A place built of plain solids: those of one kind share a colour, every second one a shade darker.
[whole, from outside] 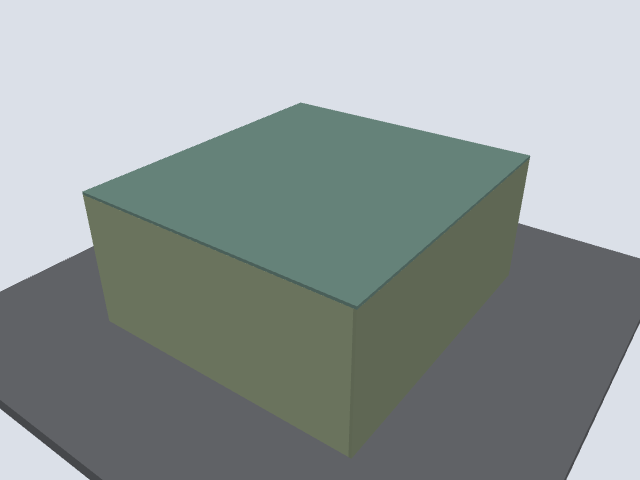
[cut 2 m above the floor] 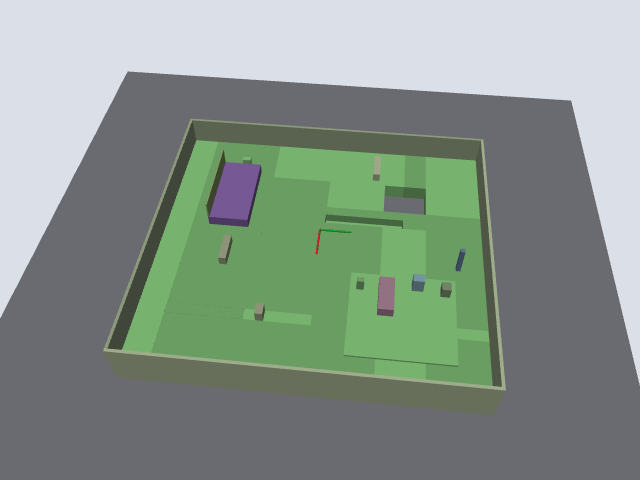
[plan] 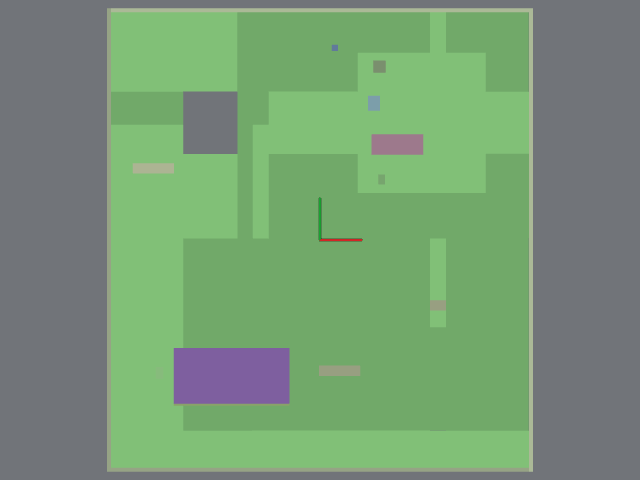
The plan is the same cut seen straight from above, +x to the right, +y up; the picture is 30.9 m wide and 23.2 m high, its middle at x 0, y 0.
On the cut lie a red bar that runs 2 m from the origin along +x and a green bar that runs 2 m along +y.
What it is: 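A part of a trade-fair hall in the days of build-up; stands in every state, service ducts in the floor, freight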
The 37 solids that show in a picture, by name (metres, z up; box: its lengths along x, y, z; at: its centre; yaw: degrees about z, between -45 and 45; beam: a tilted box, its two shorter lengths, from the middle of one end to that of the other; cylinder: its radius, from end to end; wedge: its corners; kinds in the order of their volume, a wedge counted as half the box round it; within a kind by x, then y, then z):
{
 "floor_1": {"box": [3.49, 22.01, 1.15], "at": [-8.35, 0.0, 0.53]},
 "floor_2": {"box": [3.49, 1.41, 1.15], "at": [-8.35, 4.87, 0.53]},
 "floor_3": {"box": [3.49, 1.6, 1.15], "at": [-8.35, 6.37, 0.53]},
 "floor_4": {"box": [6.85, 4.09, 1.15], "at": [-6.68, 2.12, 0.53]},
 "floor_5": {"box": [2.61, 15.17, 1.15], "at": [-5.3, -3.42, 0.53]},
 "floor_6": {"box": [2.61, 3.84, 1.15], "at": [-5.3, 9.09, 0.53]},
 "floor_7": {"box": [0.74, 22.01, 1.15], "at": [-3.62, 0.0, 0.53]},
 "floor_8": {"box": [0.78, 5.5, 0.5], "at": [-2.86, 2.82, 0.2]},
 "floor_9": {"box": [0.78, 5.43, 1.15], "at": [-2.86, 8.29, 0.53]},
 "floor_10": {"box": [15.42, 5.0, 1.15], "at": [-2.39, -6.71, 0.53]},
 "floor_11": {"box": [20.2, 1.79, 1.15], "at": [0.0, -10.11, 0.53]},
 "floor_12": {"box": [20.2, 4.29, 1.15], "at": [0.0, -2.07, 0.53]},
 "floor_13": {"box": [20.2, 3.84, 1.15], "at": [0.0, 9.09, 0.53]},
 "floor_14": {"box": [7.79, 22.01, 1.15], "at": [1.42, 0.0, 0.53]},
 "floor_15": {"box": [14.09, 1.6, 1.15], "at": [3.05, 6.37, 0.53]},
 "floor_16": {"box": [12.57, 4.09, 1.15], "at": [3.81, 2.12, 0.53]},
 "floor_17": {"box": [12.57, 1.41, 1.15], "at": [3.81, 4.87, 0.53]},
 "floor_18": {"box": [6.18, 6.78, 0.15], "at": [4.92, 5.67, 1.17]},
 "floor_19": {"box": [0.78, 5.0, 1.15], "at": [5.7, -6.71, 0.53]},
 "floor_20": {"box": [0.78, 15.22, 1.15], "at": [5.7, 3.4, 0.53]},
 "floor_21": {"box": [4.01, 22.01, 1.15], "at": [8.1, 0.0, 0.53]},
 "wall_1": {"box": [0.2, 22.41, 9.97], "at": [-10.2, 0.0, 4.93]},
 "wall_2": {"box": [20.2, 0.2, 9.97], "at": [0.0, -11.11, 4.93]},
 "wall_3": {"box": [20.2, 0.2, 9.97], "at": [0.0, 11.11, 4.93]},
 "wall_4": {"box": [0.2, 22.41, 9.97], "at": [10.2, 0.0, 4.93]},
 "roof_1": {"box": [20.6, 22.41, 0.2], "at": [0.0, 0.0, 10.02]},
 "stage_1": {"box": [5.6, 2.79, 0.74], "at": [-4.27, -6.62, 1.47]},
 "panel_stack_1": {"box": [2.5, 1.0, 0.71], "at": [3.74, 4.62, 1.6]},
 "cover_stack_1": {"box": [2.0, 0.5, 0.65], "at": [-8.06, 3.46, 1.43]},
 "cover_stack_2": {"box": [2.0, 0.5, 0.65], "at": [0.95, -6.32, 1.43]},
 "cover_stack_3": {"box": [0.78, 0.5, 0.77], "at": [5.7, -3.16, 1.49]},
 "panelwall_1": {"box": [5.6, 0.1, 2.5], "at": [-4.27, -7.96, 3.09]},
 "bin_small_1": {"box": [0.58, 0.73, 1.07], "at": [2.61, 6.61, 1.78]},
 "case_1": {"box": [0.61, 0.59, 0.79], "at": [2.87, 8.38, 1.64]},
 "toolbox_1": {"box": [0.37, 0.58, 0.62], "at": [-7.76, -6.42, 1.41]},
 "toolbox_2": {"box": [0.33, 0.49, 0.87], "at": [2.98, 2.92, 1.68]},
 "flood_1": {"box": [0.3, 0.3, 2.04], "at": [0.72, 9.29, 2.12]}
}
